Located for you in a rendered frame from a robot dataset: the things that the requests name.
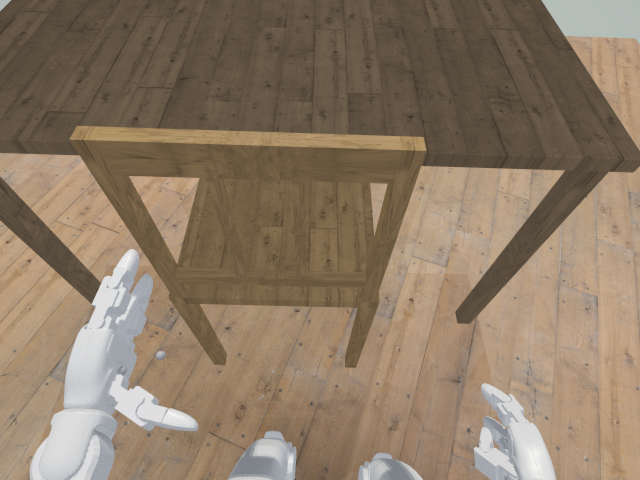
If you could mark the chair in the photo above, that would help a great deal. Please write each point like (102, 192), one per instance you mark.
(278, 219)

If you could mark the table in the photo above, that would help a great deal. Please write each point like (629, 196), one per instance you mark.
(487, 83)

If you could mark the robot right shin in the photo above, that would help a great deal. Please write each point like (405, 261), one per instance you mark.
(382, 455)

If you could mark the robot left hand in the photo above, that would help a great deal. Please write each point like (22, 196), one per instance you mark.
(106, 343)

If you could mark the left robot forearm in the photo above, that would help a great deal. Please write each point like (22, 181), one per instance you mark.
(78, 447)

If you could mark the robot right hand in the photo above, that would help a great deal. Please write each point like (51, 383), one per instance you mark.
(522, 453)

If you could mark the robot shin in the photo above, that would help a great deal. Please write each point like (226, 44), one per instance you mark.
(273, 434)
(382, 455)

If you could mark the robot left shin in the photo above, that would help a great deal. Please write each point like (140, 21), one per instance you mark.
(273, 434)

